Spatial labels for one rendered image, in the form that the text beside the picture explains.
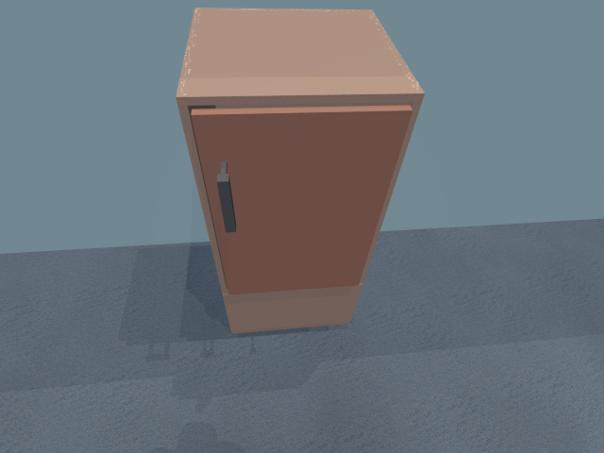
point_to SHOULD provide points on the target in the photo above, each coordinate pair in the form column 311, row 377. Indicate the handle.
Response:
column 225, row 194

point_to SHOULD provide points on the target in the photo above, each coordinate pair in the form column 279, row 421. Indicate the cupboard door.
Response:
column 308, row 186

